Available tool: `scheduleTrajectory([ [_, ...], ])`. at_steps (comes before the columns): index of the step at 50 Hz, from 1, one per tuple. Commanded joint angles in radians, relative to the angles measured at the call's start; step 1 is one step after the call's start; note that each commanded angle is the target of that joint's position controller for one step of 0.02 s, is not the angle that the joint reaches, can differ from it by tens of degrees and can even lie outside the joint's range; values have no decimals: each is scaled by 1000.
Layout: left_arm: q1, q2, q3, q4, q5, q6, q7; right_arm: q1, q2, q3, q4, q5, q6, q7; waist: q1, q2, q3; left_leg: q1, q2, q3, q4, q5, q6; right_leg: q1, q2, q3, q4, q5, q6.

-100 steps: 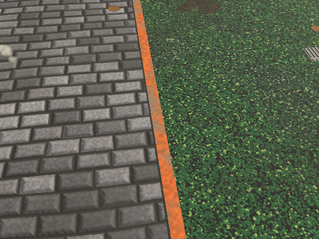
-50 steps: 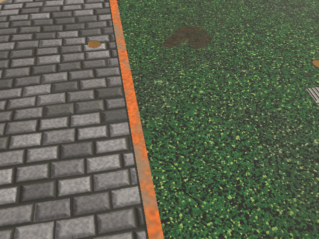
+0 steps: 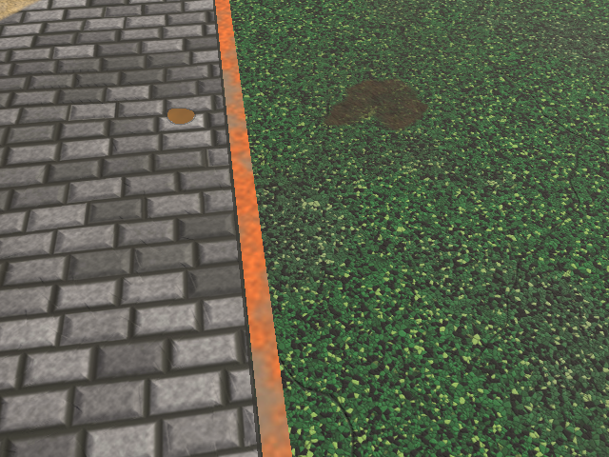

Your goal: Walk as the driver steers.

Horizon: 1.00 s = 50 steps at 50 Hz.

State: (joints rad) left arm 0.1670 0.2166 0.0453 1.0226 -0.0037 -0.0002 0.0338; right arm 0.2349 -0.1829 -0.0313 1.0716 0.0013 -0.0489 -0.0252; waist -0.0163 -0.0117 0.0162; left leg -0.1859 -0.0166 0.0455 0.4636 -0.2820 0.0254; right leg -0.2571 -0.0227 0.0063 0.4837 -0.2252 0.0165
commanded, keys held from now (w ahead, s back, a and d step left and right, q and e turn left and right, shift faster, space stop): no key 0.90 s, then w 0.10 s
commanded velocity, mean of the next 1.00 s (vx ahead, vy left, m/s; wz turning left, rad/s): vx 0.02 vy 0.00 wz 0.00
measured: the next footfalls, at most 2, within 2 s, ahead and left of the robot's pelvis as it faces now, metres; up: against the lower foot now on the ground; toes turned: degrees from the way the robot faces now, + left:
left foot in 1.66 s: +0.46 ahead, +0.09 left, +0.00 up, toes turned +3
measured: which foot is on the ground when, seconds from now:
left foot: down 0.00-1.00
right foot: down 0.00-1.00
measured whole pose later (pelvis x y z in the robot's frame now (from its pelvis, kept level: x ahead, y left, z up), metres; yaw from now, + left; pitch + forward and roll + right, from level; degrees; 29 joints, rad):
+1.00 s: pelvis +0.00 -0.01 +0.00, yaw +0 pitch -1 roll +0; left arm 0.24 0.17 0.03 1.13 -0.01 0.00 0.04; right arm 0.33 -0.16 -0.03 1.13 0.01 -0.02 -0.05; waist 0.00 0.00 0.02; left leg -0.20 0.01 0.04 0.54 -0.37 0.03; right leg -0.27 0.01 0.00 0.57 -0.35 -0.03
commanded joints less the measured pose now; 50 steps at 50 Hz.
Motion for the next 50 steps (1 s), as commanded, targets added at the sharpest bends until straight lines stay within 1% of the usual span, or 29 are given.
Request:
scheduleTrajectory([
  [1,19,85,15,-12,4,-5,0,49,-103,-22,-16,4,8,-10,4,-19,-29,-23,51,-39,-40,267,18,87,-23,24,-27,290,-57],
  [3,20,83,15,-1,3,-9,-1,50,-101,-22,-14,-1,18,-12,3,-19,-39,-11,51,-35,-30,281,17,95,-22,23,-24,311,-59],
  [7,14,82,14,17,1,-9,2,38,-100,-23,-9,-1,28,-14,5,-12,-25,-1,51,-31,-27,252,10,88,-20,24,-26,298,-61],
  [15,11,74,12,42,1,-5,6,36,-91,-21,9,-2,38,-18,9,11,5,-8,49,-27,-40,177,-3,76,-15,24,-41,229,-61],
  [31,29,52,7,72,3,-1,8,78,-68,-10,41,-4,32,-24,16,9,44,-57,50,-28,-71,44,-7,50,-4,22,-72,77,-56],
  [45,66,41,-2,84,2,-3,8,126,-52,-2,48,-3,26,-22,17,15,47,-71,51,-31,-80,32,-2,37,-2,21,-73,62,-54],
  [46,85,34,-4,94,2,-2,9,150,-47,-2,58,-2,28,-23,16,18,23,-62,43,-24,-85,-67,4,45,11,9,-71,-42,-57],
  [47,93,47,1,96,-5,0,11,158,-65,-9,58,5,30,-26,13,26,37,-76,35,-26,-79,-218,21,17,33,-10,-46,-209,-66],
  [48,93,57,6,91,-10,-2,12,154,-87,-17,49,11,31,-29,11,42,68,-102,49,-52,-87,-371,46,-38,45,-20,-21,-362,-78],
  [49,78,57,7,78,-11,-10,12,163,-96,-20,40,16,27,-30,2,52,106,-125,81,-100,-113,-477,73,-96,40,-16,2,-432,-89],
  [50,55,41,4,62,-14,-24,8,190,-110,-26,38,22,16,-28,-12,80,129,-109,135,-178,-148,-527,106,-155,35,-17,48,-410,-91],
])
